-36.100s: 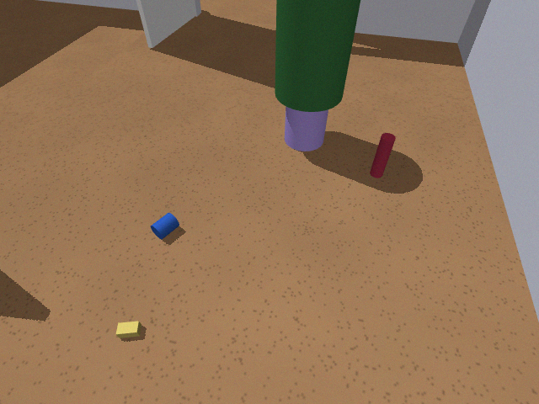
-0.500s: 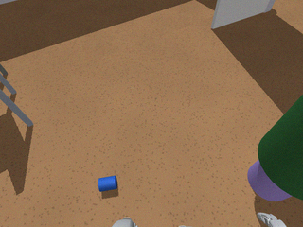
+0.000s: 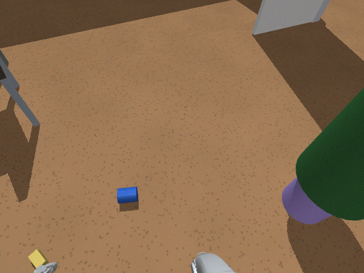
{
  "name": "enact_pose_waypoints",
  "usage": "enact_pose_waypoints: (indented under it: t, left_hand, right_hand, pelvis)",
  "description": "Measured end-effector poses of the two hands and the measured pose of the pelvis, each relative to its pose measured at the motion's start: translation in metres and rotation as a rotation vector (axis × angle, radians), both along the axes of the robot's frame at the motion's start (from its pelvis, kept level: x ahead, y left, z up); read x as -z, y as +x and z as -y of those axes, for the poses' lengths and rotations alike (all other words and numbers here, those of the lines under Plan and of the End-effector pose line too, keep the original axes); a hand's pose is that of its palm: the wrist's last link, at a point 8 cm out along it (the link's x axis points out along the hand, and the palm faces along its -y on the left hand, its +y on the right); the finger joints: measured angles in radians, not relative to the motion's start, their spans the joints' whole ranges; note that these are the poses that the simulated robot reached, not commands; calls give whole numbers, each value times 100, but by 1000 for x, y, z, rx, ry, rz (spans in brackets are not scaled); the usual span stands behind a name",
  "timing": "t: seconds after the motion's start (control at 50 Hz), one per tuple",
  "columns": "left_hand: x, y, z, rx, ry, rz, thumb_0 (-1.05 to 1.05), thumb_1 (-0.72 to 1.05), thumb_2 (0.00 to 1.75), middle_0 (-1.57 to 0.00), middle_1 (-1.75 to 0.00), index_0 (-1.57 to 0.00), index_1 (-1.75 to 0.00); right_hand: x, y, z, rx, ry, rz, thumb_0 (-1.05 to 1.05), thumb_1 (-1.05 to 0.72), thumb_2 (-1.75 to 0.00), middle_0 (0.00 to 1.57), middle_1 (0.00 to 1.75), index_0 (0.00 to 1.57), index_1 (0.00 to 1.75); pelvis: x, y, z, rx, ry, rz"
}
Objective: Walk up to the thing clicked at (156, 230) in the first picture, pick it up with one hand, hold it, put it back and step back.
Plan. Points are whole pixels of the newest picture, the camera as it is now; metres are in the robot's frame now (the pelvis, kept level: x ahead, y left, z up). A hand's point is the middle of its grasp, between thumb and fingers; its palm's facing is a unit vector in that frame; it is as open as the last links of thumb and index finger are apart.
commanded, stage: step back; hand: left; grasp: from above
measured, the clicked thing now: (127, 194) +0.57 +0.25 -0.73
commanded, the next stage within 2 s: none
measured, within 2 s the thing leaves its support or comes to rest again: neither
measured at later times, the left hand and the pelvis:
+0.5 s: hand out of the picture -0.03 +0.25 -0.14, palm faces -0.04 -0.90 -0.43, open 7.4 cm; pelvis -0.16 -0.01 -0.01, yaw -2 degrees
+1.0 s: hand out of the picture -0.25 +0.23 -0.15, palm faces -0.09 -0.91 -0.41, open 7.4 cm; pelvis -0.34 -0.03 -0.01, yaw -5 degrees
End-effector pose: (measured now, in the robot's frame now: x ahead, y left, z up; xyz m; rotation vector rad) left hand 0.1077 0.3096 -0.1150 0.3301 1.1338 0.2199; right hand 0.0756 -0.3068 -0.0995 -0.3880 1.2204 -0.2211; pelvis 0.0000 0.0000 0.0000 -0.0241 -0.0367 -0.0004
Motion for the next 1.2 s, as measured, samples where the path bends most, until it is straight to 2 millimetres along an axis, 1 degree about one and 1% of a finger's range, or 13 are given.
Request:
enact_pose_waypoints:
  t: [0.14,0.26,0.36,0.46,0.52,0.6,0.7,0.78,0.86,0.94,1.04,1.12,1.2]
  left_hand:
    - [0,-46,-2,30,19,-35,1,90,90,-21,-30,-21,-30]
    - [2,-87,14,67,50,-53,1,90,90,-21,-30,-21,-29]
    - [-12,-126,27,65,45,-48,1,90,90,-21,-30,-21,-30]
    - [-21,-142,25,65,61,1,1,90,90,-21,-30,-21,-30]
    - [-18,-148,18,69,62,50,1,90,90,-21,-30,-21,-30]
    - [-5,-163,7,69,41,85,1,90,90,-21,-30,-21,-30]
    - [-4,-201,6,51,18,34,1,90,90,-21,-30,-21,-30]
    - [-4,-238,8,49,11,8,1,90,90,-21,-30,-21,-30]
    - [-1,-278,13,62,27,-39,1,90,90,-21,-30,-21,-30]
    - [1,-322,25,71,55,-76,1,90,90,-21,-30,-21,-30]
    - [-13,-377,39,48,53,-104,1,90,90,-21,-30,-21,-30]
    - [-22,-401,39,28,71,-76,1,90,90,-21,-30,-21,-30]
    - [-23,-419,33,10,82,-4,1,90,90,-21,-30,-21,-30]
  right_hand:
    - [-5,-21,6,9,-10,95,0,-90,-90,21,30,21,30]
    - [15,-54,26,33,23,141,0,-90,-90,21,30,21,30]
    - [19,-97,30,74,51,103,0,-90,-90,21,30,20,30]
    - [21,-148,30,64,38,39,0,-90,-90,21,30,20,30]
    - [23,-179,26,46,20,-12,0,-90,-90,21,30,20,30]
    - [24,-219,17,35,-4,-48,0,-91,-90,21,30,20,30]
    - [9,-257,8,44,4,-36,0,-90,-90,21,30,21,30]
    - [2,-271,12,39,-4,4,0,-90,-90,21,30,21,30]
    - [6,-280,22,25,-2,69,0,-90,-90,21,30,21,30]
    - [20,-293,40,26,14,117,0,-90,-90,21,30,21,30]
    - [20,-326,45,46,40,100,0,-90,-90,21,30,20,30]
    - [22,-360,45,23,43,61,0,-90,-90,21,30,20,30]
    - [30,-394,41,-11,35,-3,0,-91,-90,21,30,20,30]
  pelvis:
    - [1,-40,2,49,-5,2]
    - [15,-83,16,79,-7,19]
    - [7,-112,21,79,31,19]
    - [4,-143,17,53,44,1]
    - [8,-165,13,23,38,-5]
    - [16,-198,4,4,59,12]
    - [5,-228,3,13,20,14]
    - [2,-253,7,36,10,5]
    - [6,-282,15,64,16,0]
    - [16,-316,27,88,2,4]
    - [5,-349,35,81,46,2]
    - [2,-373,36,51,60,-9]
    - [6,-401,34,5,52,-7]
